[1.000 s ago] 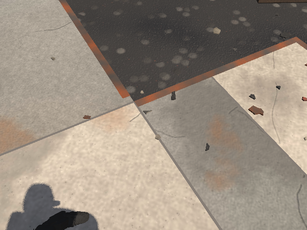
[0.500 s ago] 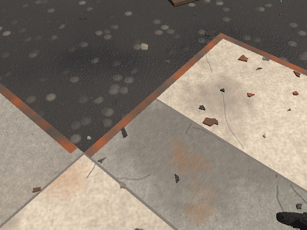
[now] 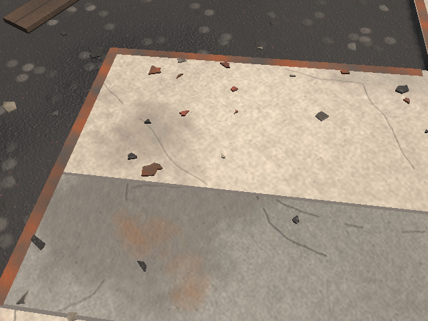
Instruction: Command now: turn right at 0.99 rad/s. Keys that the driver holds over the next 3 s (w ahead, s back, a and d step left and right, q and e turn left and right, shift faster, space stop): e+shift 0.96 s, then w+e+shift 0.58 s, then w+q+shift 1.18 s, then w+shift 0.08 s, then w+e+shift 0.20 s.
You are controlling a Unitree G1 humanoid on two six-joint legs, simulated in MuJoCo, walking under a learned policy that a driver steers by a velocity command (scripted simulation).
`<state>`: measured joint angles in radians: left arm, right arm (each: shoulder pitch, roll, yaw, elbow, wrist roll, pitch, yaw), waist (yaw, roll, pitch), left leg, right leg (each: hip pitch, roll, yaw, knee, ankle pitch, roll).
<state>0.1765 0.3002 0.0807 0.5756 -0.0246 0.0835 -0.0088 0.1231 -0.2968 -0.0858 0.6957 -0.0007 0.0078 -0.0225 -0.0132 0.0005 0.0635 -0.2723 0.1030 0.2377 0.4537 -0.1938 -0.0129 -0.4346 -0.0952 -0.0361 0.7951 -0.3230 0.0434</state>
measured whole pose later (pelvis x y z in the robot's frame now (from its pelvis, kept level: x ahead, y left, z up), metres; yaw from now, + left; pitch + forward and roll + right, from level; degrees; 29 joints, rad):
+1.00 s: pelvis +0.03 -0.05 -0.01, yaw -58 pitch +2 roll +1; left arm 0.17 0.33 0.10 0.55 -0.03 0.07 -0.01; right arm 0.13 -0.33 -0.11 0.71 0.01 0.01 0.00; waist -0.01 0.02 0.07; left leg -0.31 0.16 0.20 0.76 -0.44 -0.06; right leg -0.37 -0.03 -0.03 0.63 -0.33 -0.03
